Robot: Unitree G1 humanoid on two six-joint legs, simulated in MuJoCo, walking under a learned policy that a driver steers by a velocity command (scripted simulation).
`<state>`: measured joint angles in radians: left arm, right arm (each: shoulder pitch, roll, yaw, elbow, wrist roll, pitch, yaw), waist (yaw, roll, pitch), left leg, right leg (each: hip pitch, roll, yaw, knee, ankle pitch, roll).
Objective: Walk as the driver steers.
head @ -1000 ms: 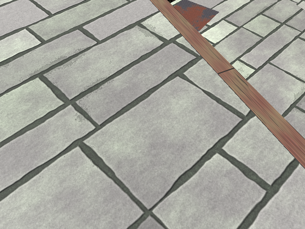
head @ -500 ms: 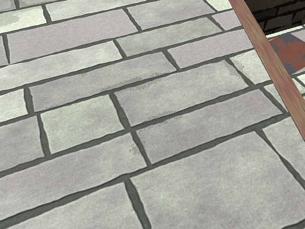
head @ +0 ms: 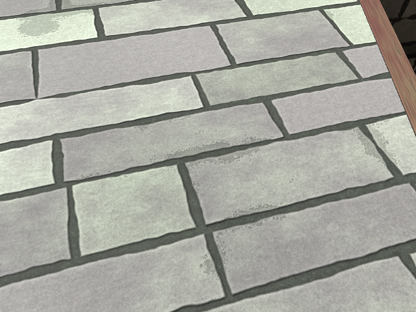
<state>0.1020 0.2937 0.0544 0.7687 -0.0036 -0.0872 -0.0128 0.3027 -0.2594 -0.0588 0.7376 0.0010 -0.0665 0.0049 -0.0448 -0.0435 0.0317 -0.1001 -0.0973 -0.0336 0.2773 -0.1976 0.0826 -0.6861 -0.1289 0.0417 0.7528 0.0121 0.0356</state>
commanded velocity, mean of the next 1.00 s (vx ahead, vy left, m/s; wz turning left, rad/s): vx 0.11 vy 0.00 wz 0.00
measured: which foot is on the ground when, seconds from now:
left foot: down 0.00-0.18, up 0.20-0.48, down 0.50-1.00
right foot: up 0.00-0.14, down 0.16-1.00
